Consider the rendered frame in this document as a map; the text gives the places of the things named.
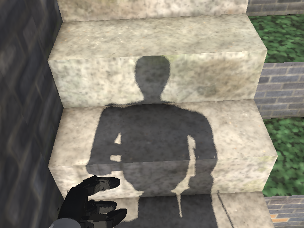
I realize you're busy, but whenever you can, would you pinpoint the robot left forearm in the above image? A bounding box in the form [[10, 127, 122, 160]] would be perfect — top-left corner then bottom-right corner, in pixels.
[[49, 218, 81, 228]]

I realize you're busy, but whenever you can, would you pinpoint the left robot hand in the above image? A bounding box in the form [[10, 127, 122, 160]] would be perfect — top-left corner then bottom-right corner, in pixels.
[[57, 175, 127, 228]]

